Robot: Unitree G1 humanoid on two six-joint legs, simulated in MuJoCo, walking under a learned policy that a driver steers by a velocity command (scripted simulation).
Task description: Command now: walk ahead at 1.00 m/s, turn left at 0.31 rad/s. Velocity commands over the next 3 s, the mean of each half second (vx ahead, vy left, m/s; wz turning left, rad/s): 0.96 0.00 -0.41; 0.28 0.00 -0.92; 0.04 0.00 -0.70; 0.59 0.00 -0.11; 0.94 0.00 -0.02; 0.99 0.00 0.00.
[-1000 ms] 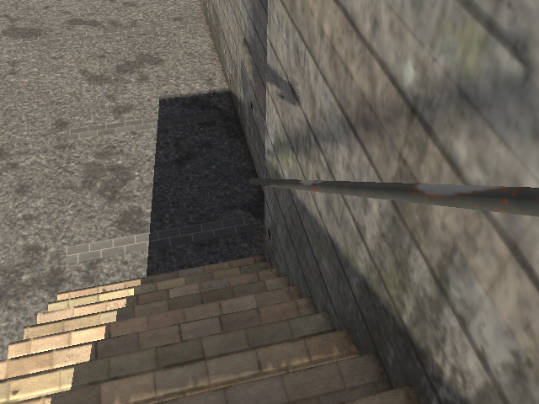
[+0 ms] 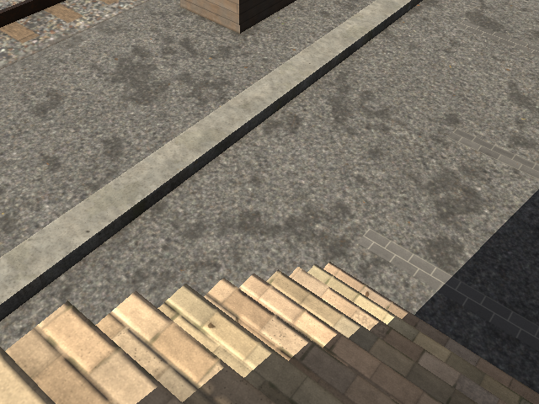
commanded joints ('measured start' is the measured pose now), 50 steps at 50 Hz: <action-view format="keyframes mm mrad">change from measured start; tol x64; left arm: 1 99 105 28 -8 -6 -10 -25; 50 -219 39 40 -180 -61 52 -80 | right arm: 1 -199 -163 -23 -136 28 -30 -15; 50 -12 -148 -11 -212 -27 -6 -56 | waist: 1 88 128 -40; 50 -5 0 106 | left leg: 1 -281 190 -266 -203 507 87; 7 -190 251 -58 497 1295 99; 9 -792 -43 194 1503 -35 55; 25 -263 120 -13 -818 1242 -161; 33 1053 663 -228 -412 2099 -12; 39 -134 474 22 -526 1262 20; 50 -185 470 176 -267 39 -81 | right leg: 1 396 54 -95 -164 254 -24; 7 789 74 -186 -522 -78 -219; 10 906 -114 226 -343 948 -231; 17 -114 -25 444 -730 -324 -305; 22 910 32 473 -297 -144 -370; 32 -130 345 117 1035 -1147 -138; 50 272 114 -177 -481 450 -37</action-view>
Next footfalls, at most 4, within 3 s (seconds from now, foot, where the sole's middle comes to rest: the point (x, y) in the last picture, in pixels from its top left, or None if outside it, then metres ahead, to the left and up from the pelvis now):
0.16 right None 0.16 -0.12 -0.90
0.62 left None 0.57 0.00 -1.12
1.12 right None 0.62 -0.26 -1.33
2.02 left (310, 369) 0.96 -0.21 -1.55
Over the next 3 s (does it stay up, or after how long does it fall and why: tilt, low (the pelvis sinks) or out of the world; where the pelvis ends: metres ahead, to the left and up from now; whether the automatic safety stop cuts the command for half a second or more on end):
stays up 1.18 -0.62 -1.26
